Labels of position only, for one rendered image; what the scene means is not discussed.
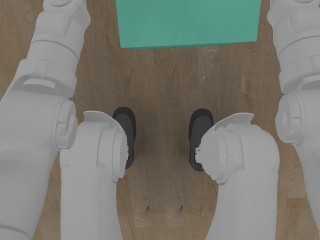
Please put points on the robot left thigh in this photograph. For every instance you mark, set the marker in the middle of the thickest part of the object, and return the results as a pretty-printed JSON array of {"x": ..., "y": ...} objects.
[{"x": 88, "y": 207}]

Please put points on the robot right upper arm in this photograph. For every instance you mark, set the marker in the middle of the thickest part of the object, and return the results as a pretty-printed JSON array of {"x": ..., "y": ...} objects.
[{"x": 298, "y": 123}]

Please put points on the robot left upper arm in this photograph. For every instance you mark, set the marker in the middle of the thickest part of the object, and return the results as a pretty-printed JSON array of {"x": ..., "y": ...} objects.
[{"x": 34, "y": 127}]

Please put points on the robot left foot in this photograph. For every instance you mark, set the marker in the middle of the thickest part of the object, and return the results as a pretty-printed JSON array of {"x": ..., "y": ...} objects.
[{"x": 126, "y": 118}]

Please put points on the robot right forearm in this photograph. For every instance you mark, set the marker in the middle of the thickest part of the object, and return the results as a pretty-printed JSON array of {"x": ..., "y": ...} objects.
[{"x": 296, "y": 37}]

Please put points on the robot left forearm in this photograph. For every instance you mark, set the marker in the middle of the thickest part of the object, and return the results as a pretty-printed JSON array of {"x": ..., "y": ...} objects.
[{"x": 55, "y": 49}]

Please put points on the carton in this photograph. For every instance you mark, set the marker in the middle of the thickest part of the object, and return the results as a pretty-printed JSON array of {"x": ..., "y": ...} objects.
[{"x": 160, "y": 24}]

